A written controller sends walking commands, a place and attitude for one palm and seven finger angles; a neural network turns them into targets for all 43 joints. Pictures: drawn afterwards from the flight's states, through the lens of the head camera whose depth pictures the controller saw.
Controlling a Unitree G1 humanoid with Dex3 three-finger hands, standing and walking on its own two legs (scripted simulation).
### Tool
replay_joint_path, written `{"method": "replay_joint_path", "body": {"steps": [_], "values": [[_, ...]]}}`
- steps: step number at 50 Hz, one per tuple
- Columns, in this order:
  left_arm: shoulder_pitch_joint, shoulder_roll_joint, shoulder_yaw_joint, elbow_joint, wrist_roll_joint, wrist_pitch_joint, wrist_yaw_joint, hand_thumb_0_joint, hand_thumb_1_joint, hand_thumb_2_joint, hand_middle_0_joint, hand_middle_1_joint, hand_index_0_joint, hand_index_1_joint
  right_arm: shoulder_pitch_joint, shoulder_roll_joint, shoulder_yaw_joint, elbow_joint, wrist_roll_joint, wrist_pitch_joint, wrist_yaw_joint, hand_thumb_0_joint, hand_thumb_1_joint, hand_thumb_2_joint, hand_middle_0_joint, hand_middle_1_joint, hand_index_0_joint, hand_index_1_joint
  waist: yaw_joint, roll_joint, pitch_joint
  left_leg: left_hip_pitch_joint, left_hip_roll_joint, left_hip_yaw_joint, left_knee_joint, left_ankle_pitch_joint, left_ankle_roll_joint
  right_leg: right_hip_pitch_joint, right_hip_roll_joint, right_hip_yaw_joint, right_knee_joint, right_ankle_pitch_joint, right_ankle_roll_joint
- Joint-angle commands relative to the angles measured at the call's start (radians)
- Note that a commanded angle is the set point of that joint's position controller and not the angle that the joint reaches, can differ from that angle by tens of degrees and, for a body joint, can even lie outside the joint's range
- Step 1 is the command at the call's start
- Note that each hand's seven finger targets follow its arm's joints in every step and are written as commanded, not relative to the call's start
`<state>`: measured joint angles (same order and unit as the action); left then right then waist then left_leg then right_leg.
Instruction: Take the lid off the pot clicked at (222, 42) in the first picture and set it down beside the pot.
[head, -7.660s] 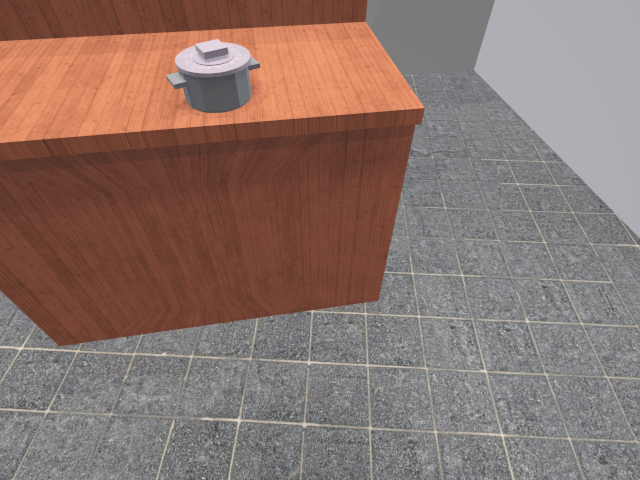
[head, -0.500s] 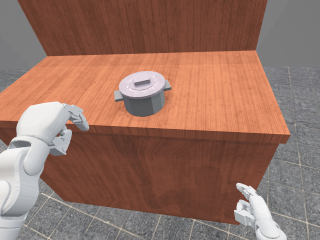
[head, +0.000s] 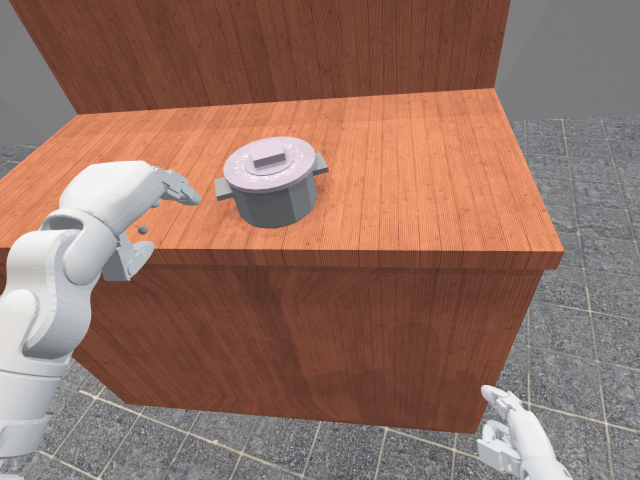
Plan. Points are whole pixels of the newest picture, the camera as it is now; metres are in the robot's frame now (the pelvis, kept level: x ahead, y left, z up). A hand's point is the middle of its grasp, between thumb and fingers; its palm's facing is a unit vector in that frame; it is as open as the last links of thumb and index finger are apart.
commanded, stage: move the open hand above the knob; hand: left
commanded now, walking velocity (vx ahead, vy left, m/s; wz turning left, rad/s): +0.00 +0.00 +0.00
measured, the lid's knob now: (267, 152) +0.57 +0.16 +0.14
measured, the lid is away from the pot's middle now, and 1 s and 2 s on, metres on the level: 0.00 0.00 0.00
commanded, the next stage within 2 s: none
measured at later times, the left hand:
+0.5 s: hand (172, 186) +0.38 +0.22 +0.21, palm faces -0.07 -0.06 -1.00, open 9.7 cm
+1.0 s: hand (216, 150) +0.45 +0.19 +0.22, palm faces -0.13 -0.04 -0.99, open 9.7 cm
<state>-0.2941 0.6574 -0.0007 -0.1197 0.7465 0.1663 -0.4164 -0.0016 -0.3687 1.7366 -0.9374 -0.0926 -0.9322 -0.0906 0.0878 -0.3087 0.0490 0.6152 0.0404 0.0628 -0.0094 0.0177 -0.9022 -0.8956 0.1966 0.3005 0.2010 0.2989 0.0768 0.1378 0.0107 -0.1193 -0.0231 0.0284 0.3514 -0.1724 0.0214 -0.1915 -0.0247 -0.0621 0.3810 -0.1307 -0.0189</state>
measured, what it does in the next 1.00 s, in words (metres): stands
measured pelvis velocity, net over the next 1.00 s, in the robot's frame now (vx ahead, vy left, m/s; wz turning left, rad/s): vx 0.03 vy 0.03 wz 0.01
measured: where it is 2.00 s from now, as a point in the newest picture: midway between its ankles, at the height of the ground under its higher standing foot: outside the picture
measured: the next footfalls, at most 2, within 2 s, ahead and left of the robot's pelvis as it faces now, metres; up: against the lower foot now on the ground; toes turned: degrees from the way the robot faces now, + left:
none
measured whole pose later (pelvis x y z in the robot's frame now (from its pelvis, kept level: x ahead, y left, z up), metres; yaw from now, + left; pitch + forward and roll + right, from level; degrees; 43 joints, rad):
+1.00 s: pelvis +0.03 +0.03 +0.00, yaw +0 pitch +2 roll +0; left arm -0.89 0.50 -0.28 0.39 0.85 0.32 -0.47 0.00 -0.37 1.74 -0.92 -0.08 -0.91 -0.08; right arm 0.08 -0.28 0.07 0.65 0.06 0.13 0.01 0.02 -0.90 -0.90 0.20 0.30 0.20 0.30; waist 0.03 0.10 -0.04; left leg -0.17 -0.05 0.03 0.35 -0.21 0.05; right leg -0.24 -0.05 -0.05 0.39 -0.17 0.01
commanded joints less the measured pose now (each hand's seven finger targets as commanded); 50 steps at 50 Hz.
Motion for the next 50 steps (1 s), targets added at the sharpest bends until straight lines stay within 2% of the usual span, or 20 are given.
{"method": "replay_joint_path", "body": {"steps": [1,4,7,8,10,13,14,15,17,19,22,25,29,32,33,37,43,44,47,50], "values": [[-0.482,0.373,0.241,-0.01,0.05,0.009,0.046,0.0,-0.38,1.74,-0.903,-0.081,-0.903,-0.081,-0.203,-0.092,-0.029,-0.164,-0.001,-0.039,-0.011,0.0,-0.9,-0.9,0.2,0.3,0.2,0.3,0.018,-0.144,-0.177,-0.094,-0.031,-0.01,-0.062,0.026,0.021,0.126,0.023,0.037,-0.071,-0.099,-0.003],[-0.5,0.283,0.157,0.073,0.037,0.02,0.029,0.0,-0.38,1.74,-0.903,-0.081,-0.903,-0.081,-0.193,-0.088,-0.032,-0.162,0.008,-0.031,-0.008,0.0,-0.9,-0.9,0.2,0.3,0.2,0.3,0.008,-0.148,-0.159,-0.098,-0.03,-0.01,-0.058,0.012,0.02,0.103,0.023,0.035,-0.072,-0.109,-0.005],[-0.443,0.122,0.03,-0.038,0.012,0.027,0.007,0.0,-0.38,1.74,-0.903,-0.081,-0.903,-0.081,-0.217,-0.069,-0.037,-0.206,0.019,-0.046,0.005,0.0,-0.9,-0.9,0.2,0.3,0.2,0.3,-0.004,-0.092,-0.268,-0.025,-0.037,-0.012,-0.031,0.076,0.024,0.123,0.034,0.034,-0.055,-0.024,-0.005],[-0.501,0.147,0.027,-0.074,0.018,0.022,0.002,0.0,-0.38,1.74,-0.903,-0.081,-0.903,-0.081,-0.202,-0.072,-0.036,-0.195,0.015,-0.049,0.008,0.0,-0.9,-0.9,0.2,0.3,0.2,0.3,-0.001,-0.092,-0.32,-0.015,-0.042,-0.01,-0.033,0.084,0.028,0.161,0.02,0.035,-0.048,-0.017,-0.005],[-0.581,0.172,0.027,-0.049,0.035,0.031,0.012,0.0,-0.38,1.74,-0.903,-0.081,-0.903,-0.081,-0.199,-0.077,-0.034,-0.179,0.013,-0.046,0.0,0.0,-0.9,-0.9,0.2,0.3,0.2,0.3,-0.014,-0.105,-0.276,-0.023,-0.034,-0.019,-0.048,0.053,0.025,0.124,0.029,0.03,-0.057,-0.051,-0.006],[-0.751,0.356,0.154,0.059,0.087,0.038,0.036,0.0,-0.38,1.74,-0.903,-0.081,-0.903,-0.081,-0.184,-0.094,-0.025,-0.144,0.007,-0.043,-0.014,0.0,-0.9,-0.9,0.2,0.3,0.2,0.3,-0.005,-0.125,-0.273,-0.065,-0.037,-0.029,-0.059,0.03,0.025,0.138,0.027,0.036,-0.068,-0.108,-0.012],[-0.77,0.361,0.153,0.097,0.095,0.041,0.037,0.0,-0.38,1.74,-0.903,-0.081,-0.903,-0.081,-0.187,-0.089,-0.025,-0.143,0.005,-0.039,-0.021,0.0,-0.9,-0.9,0.2,0.3,0.2,0.3,-0.002,-0.132,-0.265,-0.07,-0.036,-0.024,-0.057,0.039,0.026,0.137,0.025,0.041,-0.063,-0.096,-0.014],[-0.787,0.355,0.148,0.08,0.092,0.038,0.037,0.0,-0.38,1.74,-0.903,-0.081,-0.903,-0.081,-0.19,-0.088,-0.023,-0.147,0.005,-0.037,-0.019,0.0,-0.9,-0.9,0.2,0.3,0.2,0.3,0.002,-0.103,-0.279,-0.066,-0.036,-0.028,-0.061,0.06,0.023,0.145,0.024,0.038,-0.058,-0.072,-0.017],[-0.748,0.236,0.064,0.081,0.075,0.049,0.028,0.0,-0.38,1.74,-0.903,-0.081,-0.903,-0.081,-0.197,-0.075,-0.027,-0.159,0.011,-0.04,-0.009,0.0,-0.9,-0.9,0.2,0.3,0.2,0.3,-0.004,-0.039,-0.318,-0.02,-0.037,-0.037,-0.046,0.13,0.018,0.138,0.035,0.033,-0.047,-0.001,-0.025],[-0.708,0.131,-0.024,0.13,0.067,0.064,0.007,0.0,-0.38,1.74,-0.903,-0.081,-0.903,-0.081,-0.181,-0.069,-0.03,-0.151,0.01,-0.037,0.002,0.0,-0.9,-0.9,0.2,0.3,0.2,0.3,-0.007,-0.091,-0.314,-0.013,-0.037,-0.032,-0.041,0.183,0.019,0.146,0.029,0.025,-0.036,0.067,-0.023],[-0.57,0.1,-0.026,0.181,0.065,0.093,-0.013,0.0,-0.38,1.74,-0.903,-0.081,-0.903,-0.081,-0.175,-0.085,-0.038,-0.167,0.016,-0.013,0.015,0.0,-0.9,-0.9,0.2,0.3,0.2,0.3,-0.01,-0.142,-0.282,-0.033,-0.031,-0.018,-0.037,0.165,0.021,0.125,0.036,0.018,-0.041,0.067,-0.021],[-0.748,0.166,-0.012,0.134,0.089,0.091,-0.016,0.0,-0.38,1.74,-0.903,-0.081,-0.903,-0.081,-0.182,-0.09,-0.032,-0.168,0.015,-0.002,0.011,0.0,-0.9,-0.9,0.2,0.3,0.2,0.3,-0.019,-0.19,-0.275,-0.052,-0.031,-0.02,-0.049,0.129,0.026,0.128,0.027,0.018,-0.043,0.035,-0.018],[-0.924,0.258,0.043,0.081,0.1,0.09,-0.003,0.0,-0.38,1.74,-0.903,-0.081,-0.903,-0.081,-0.185,-0.081,-0.027,-0.16,0.007,-0.019,0.004,0.0,-0.9,-0.9,0.2,0.3,0.2,0.3,-0.007,-0.103,-0.412,0.01,-0.042,-0.039,-0.024,0.251,0.03,0.187,0.03,0.034,-0.011,0.121,-0.028],[-0.858,0.198,0.008,0.218,0.093,0.117,-0.01,0.0,-0.38,1.74,-0.903,-0.081,-0.903,-0.081,-0.158,-0.087,-0.031,-0.141,0.011,-0.005,0.006,0.0,-0.9,-0.9,0.2,0.3,0.2,0.3,-0.021,-0.097,-0.368,0.009,-0.037,-0.039,-0.014,0.27,0.022,0.136,0.04,0.023,-0.016,0.13,-0.031],[-0.894,0.183,-0.013,0.257,0.107,0.122,-0.017,0.0,-0.38,1.74,-0.903,-0.081,-0.903,-0.081,-0.144,-0.086,-0.028,-0.125,0.013,0.002,0.009,0.0,-0.9,-0.9,0.2,0.3,0.2,0.3,-0.023,-0.149,-0.356,-0.011,-0.036,-0.035,-0.024,0.261,0.021,0.144,0.034,0.02,-0.02,0.125,-0.03],[-0.833,-0.009,-0.162,0.257,0.083,0.138,-0.037,0.0,-0.38,1.74,-0.903,-0.081,-0.903,-0.081,-0.162,-0.076,-0.035,-0.155,0.024,0.012,0.021,0.0,-0.9,-0.9,0.2,0.3,0.2,0.3,-0.043,-0.13,-0.329,0.019,-0.035,-0.036,-0.01,0.267,0.024,0.085,0.042,0.01,-0.014,0.129,-0.029],[-1.147,0.144,-0.084,0.164,0.131,0.141,-0.015,0.0,-0.38,1.74,-0.903,-0.081,-0.903,-0.081,-0.144,-0.077,-0.027,-0.127,0.012,0.001,0.019,0.0,-0.9,-0.9,0.2,0.3,0.2,0.3,-0.038,-0.087,-0.479,0.088,-0.039,-0.065,-0.001,0.378,0.018,0.135,0.044,0.02,0.0,0.17,-0.038],[-1.136,0.149,-0.078,0.247,0.139,0.15,-0.011,0.0,-0.38,1.74,-0.903,-0.081,-0.903,-0.081,-0.139,-0.08,-0.027,-0.112,0.01,0.005,0.015,0.0,-0.9,-0.9,0.2,0.3,0.2,0.3,-0.04,-0.098,-0.444,0.071,-0.034,-0.063,0.002,0.393,0.017,0.123,0.044,0.02,0.005,0.182,-0.04],[-1.05,0.101,-0.095,0.422,0.129,0.171,-0.009,0.0,-0.38,1.74,-0.903,-0.081,-0.903,-0.081,-0.12,-0.087,-0.025,-0.102,0.017,0.028,0.016,0.0,-0.9,-0.9,0.2,0.3,0.2,0.3,-0.043,-0.15,-0.354,0.002,-0.032,-0.049,-0.012,0.325,0.012,0.094,0.046,0.006,0.001,0.155,-0.042],[-1.04,0.01,-0.165,0.428,0.129,0.17,-0.022,0.0,-0.38,1.74,-0.903,-0.081,-0.903,-0.081,-0.122,-0.076,-0.024,-0.117,0.021,0.032,0.023,0.0,-0.9,-0.9,0.2,0.3,0.2,0.3,-0.04,-0.178,-0.393,0.007,-0.031,-0.043,-0.005,0.362,0.018,0.117,0.035,0.01,0.017,0.193,-0.036]]}}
